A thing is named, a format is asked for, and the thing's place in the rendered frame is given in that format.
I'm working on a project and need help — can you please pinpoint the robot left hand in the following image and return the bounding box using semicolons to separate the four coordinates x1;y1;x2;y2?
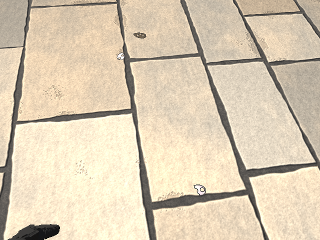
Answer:
8;224;60;240

